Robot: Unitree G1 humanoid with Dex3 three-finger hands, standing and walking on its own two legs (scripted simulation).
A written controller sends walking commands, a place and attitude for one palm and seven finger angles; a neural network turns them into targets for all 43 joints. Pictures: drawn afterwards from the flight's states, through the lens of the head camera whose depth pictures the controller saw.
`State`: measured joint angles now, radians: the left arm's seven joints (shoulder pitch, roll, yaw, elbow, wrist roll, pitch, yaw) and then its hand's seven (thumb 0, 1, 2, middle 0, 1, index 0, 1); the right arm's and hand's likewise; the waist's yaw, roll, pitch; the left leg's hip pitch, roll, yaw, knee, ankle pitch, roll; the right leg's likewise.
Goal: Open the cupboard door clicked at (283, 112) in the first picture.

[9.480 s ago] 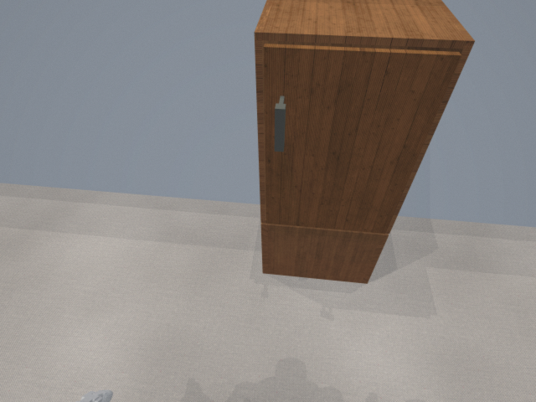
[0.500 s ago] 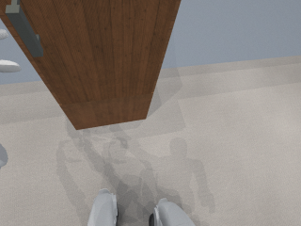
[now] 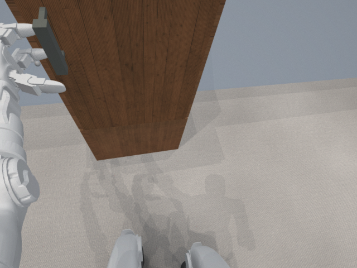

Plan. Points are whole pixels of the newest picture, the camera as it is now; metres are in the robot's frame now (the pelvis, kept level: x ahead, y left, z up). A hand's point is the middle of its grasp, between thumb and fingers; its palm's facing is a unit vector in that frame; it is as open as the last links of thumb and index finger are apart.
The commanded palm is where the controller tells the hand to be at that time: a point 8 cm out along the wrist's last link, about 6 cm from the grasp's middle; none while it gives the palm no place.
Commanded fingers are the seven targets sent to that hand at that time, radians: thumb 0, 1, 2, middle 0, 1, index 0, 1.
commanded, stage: slide the fingers in behind the handle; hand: left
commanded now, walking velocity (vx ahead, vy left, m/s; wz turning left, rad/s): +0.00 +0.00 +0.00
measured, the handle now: (53, 42) +0.57 +0.24 +0.10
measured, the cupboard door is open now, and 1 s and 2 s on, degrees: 0 0 0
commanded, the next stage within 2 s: close the thumb around the handle in 1.24 s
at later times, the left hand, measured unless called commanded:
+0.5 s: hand (53, 61) +0.52 +0.23 +0.10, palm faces +0.15 -0.99 +0.01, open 14.0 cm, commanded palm +0.50 +0.26 +0.10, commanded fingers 0.00 -0.50 0.30 -0.30 -1.20 -0.30 -1.20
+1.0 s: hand (64, 63) +0.52 +0.21 +0.10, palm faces +0.16 -0.99 +0.01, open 14.0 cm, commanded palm +0.50 +0.24 +0.10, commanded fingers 0.00 -0.50 0.30 -0.30 -1.20 -0.30 -1.20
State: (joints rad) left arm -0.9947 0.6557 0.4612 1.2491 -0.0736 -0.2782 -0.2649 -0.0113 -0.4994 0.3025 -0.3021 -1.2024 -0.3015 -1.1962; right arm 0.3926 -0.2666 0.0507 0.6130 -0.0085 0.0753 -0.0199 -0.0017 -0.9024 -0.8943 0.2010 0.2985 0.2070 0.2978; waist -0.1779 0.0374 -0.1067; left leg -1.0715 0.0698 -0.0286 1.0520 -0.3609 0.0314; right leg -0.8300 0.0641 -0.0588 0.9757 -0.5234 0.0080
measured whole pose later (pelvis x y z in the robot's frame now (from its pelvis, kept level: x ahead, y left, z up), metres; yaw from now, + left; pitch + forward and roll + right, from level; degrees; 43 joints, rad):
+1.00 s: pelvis +0.00 -0.02 +0.00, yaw +0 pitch +20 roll -5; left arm -0.96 0.56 0.44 1.23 -0.07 -0.32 -0.16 -0.01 -0.50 0.30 -0.30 -1.20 -0.30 -1.20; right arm 0.40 -0.26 0.03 0.64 -0.01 0.07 0.01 0.00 -0.90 -0.89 0.20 0.30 0.21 0.30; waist -0.17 0.05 -0.12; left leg -1.04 0.08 -0.03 1.05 -0.37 0.00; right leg -0.81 0.07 -0.06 1.00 -0.54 -0.02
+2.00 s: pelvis +0.00 -0.01 +0.00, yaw +0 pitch +21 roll -5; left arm -0.98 0.56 0.43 1.23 -0.05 -0.34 -0.15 0.02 0.73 0.83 -0.37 -1.34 -0.39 -1.33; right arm 0.43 -0.26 0.03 0.64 -0.02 0.07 0.01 0.00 -0.90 -0.89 0.20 0.30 0.21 0.30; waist -0.19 0.05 -0.12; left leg -1.06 0.08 -0.03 1.05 -0.37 0.02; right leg -0.83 0.07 -0.05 1.00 -0.54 -0.01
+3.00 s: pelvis +0.01 -0.04 +0.02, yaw +4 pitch +10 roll -1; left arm -0.22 -0.10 -0.01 0.38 0.04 -0.19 0.63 -0.01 0.69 0.77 -0.33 -1.35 -0.40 -1.35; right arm 0.21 -0.19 0.00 0.57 -0.06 0.07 0.06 0.00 -0.91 -0.89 0.20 0.30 0.20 0.30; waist -0.02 0.05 -0.15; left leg -0.77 0.03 -0.03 0.94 -0.34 -0.02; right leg -0.57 0.03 -0.06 0.94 -0.56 -0.04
